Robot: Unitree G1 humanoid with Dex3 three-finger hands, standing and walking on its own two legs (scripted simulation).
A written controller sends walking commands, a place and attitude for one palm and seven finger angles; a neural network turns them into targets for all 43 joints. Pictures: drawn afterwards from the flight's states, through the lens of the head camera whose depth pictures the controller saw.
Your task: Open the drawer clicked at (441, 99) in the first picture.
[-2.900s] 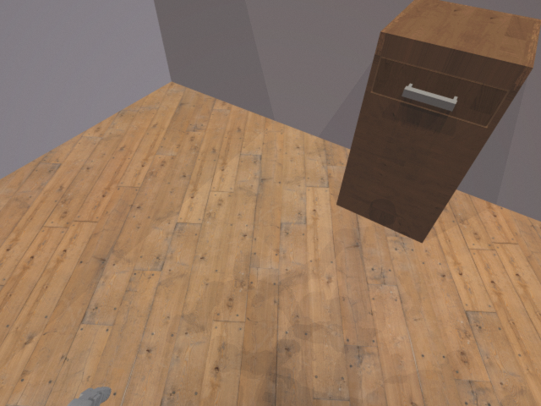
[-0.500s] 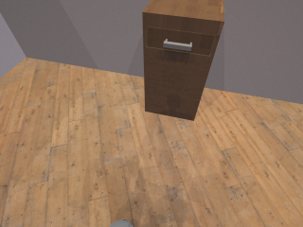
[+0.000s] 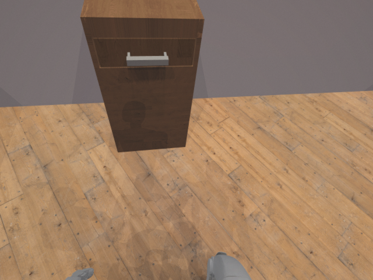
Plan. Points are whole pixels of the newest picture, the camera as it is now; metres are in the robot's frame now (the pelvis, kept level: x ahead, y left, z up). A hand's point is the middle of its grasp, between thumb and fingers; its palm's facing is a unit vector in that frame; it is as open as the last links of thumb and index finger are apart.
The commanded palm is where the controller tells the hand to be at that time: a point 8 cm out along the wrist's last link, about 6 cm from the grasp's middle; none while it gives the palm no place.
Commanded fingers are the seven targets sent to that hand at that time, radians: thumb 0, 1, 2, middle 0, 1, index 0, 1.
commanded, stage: walk to a spot facing it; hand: left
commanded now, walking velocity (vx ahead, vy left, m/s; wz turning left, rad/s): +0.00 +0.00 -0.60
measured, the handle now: (147, 57) +0.89 +0.19 -0.07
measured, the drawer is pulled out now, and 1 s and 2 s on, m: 0.00 0.00 0.00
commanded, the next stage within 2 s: none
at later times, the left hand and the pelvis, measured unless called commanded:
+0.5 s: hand (103, 231) +0.25 +0.22 -0.18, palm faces -0.23 -0.95 -0.23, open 7.4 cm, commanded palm none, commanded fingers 0.00 0.90 0.90 -0.20 -0.30 -0.20 -0.30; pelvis +0.12 +0.05 -0.01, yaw -17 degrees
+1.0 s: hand (129, 198) +0.34 +0.17 -0.16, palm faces -0.58 -0.78 -0.22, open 7.4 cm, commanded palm none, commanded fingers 0.00 0.90 0.90 -0.20 -0.30 -0.20 -0.30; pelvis +0.14 +0.07 +0.00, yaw -37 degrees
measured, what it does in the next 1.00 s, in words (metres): walks ahead, turning right: right foot, then left foot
